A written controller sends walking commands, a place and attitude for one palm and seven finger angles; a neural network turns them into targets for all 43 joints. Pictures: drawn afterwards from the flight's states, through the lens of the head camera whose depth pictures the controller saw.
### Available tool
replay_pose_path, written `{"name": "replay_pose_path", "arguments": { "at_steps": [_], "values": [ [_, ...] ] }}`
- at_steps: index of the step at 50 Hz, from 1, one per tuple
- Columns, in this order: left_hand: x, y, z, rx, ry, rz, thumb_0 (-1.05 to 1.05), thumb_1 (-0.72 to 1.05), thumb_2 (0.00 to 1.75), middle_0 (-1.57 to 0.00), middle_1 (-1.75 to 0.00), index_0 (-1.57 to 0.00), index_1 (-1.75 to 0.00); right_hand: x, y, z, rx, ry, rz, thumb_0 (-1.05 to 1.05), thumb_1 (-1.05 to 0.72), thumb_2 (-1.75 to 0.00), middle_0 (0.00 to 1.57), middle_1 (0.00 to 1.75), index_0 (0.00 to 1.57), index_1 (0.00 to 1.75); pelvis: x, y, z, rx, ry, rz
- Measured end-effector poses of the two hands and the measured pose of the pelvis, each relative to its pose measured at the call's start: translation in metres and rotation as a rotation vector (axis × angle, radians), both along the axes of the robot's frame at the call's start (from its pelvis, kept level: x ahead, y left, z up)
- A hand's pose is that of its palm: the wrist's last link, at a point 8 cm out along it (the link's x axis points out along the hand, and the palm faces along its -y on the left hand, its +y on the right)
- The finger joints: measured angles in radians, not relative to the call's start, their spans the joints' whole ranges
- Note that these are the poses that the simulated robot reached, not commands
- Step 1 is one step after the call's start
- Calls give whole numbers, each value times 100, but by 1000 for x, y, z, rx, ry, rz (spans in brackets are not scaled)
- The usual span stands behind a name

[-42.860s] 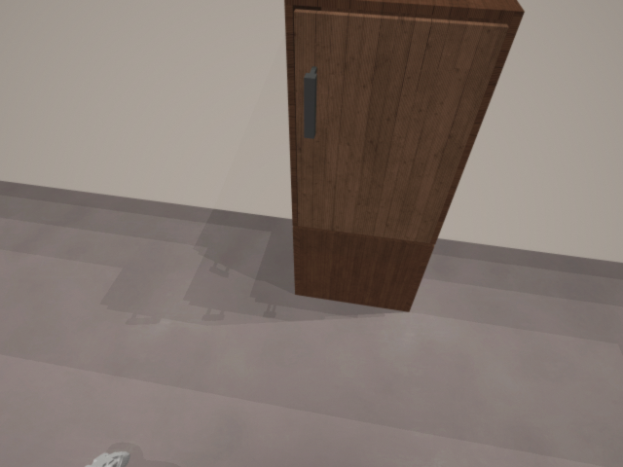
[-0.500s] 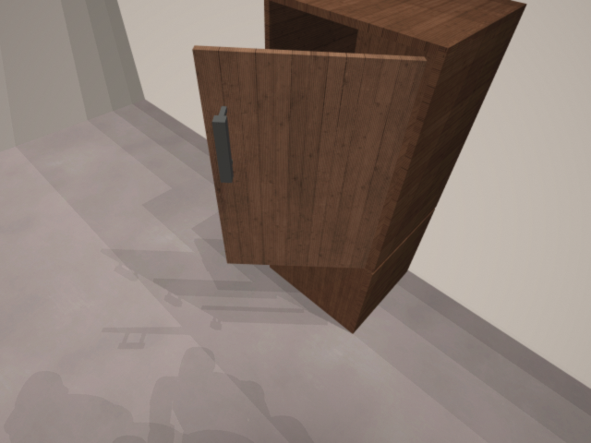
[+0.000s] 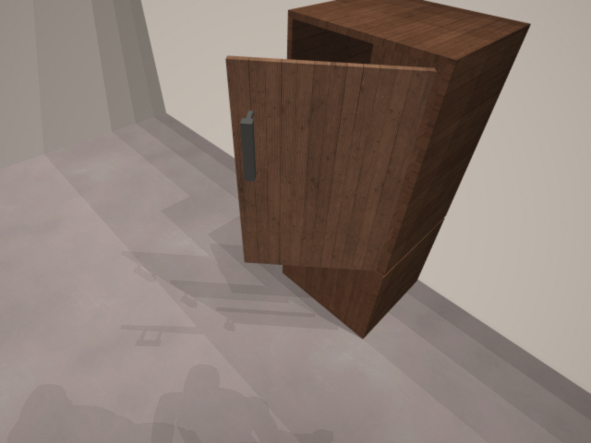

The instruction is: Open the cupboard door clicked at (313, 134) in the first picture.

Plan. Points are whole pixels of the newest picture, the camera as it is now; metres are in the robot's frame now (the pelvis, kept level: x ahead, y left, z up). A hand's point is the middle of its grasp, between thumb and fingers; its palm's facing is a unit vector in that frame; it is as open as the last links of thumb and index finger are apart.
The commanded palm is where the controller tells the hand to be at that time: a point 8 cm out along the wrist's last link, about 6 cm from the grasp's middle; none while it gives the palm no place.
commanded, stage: shuffle to correct the standing spot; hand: left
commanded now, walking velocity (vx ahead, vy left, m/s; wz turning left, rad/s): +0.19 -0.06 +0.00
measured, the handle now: (250, 146) +0.67 +0.17 +0.07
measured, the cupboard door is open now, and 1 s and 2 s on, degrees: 42 42 42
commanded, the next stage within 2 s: come to a stop and stand still in 0.70 s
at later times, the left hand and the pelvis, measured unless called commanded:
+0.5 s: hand out of the picture +0.11 +0.22 -0.18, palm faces -0.06 -0.99 -0.14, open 7.4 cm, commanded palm none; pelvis +0.03 +0.04 +0.01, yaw -1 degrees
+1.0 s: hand (213, 400) +0.24 +0.17 -0.19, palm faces +0.09 -0.98 -0.16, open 7.2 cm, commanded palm none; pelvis +0.16 -0.01 -0.02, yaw +3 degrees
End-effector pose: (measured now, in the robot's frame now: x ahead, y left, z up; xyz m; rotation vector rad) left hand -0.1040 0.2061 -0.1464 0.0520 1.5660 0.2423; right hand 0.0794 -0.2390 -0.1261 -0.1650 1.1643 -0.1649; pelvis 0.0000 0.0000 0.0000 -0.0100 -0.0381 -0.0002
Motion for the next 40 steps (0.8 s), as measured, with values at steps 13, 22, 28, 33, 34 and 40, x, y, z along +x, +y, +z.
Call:
{"name": "replay_pose_path", "arguments": {
  "at_steps": [13,22,28,33,34,40],
  "values": [
    [83,46,-9,-76,-173,-77,0,91,90,-20,-30,-20,-30,-125,63,7,-28,245,-93,0,-93,-90,20,30,20,30,-5,42,7,-24,39,-9],
    [176,71,-4,-29,-240,-181,0,91,90,-20,-30,-20,-30,-200,104,25,21,497,-224,0,-91,-90,20,30,20,30,21,44,10,-23,65,-23],
    [254,43,-5,-62,-306,-261,0,91,90,-19,-30,-20,-30,-209,118,32,66,601,-273,0,-91,-90,20,30,20,30,48,33,6,-22,75,-21],
    [329,-2,-6,-105,-401,-321,0,91,90,-19,-30,-20,-30,-193,110,27,99,651,-305,0,-90,-90,20,30,20,30,78,16,-2,-15,77,-26],
    [342,-11,-7,-110,-425,-327,0,91,90,-19,-30,-20,-30,-186,105,23,103,656,-310,0,-90,-90,20,30,20,30,86,11,-5,-14,75,-26],
    [371,-38,-11,-97,-510,-246,0,91,90,-20,-30,-20,-30,-108,53,-9,81,579,-253,0,-90,-90,20,30,20,30,121,-10,-18,-35,40,22]
  ]
}}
